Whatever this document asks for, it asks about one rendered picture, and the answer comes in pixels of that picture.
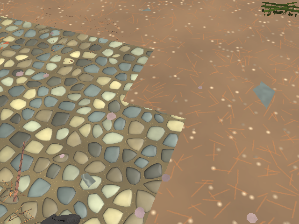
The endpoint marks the left robot hand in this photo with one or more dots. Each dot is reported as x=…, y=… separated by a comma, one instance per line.
x=63, y=219

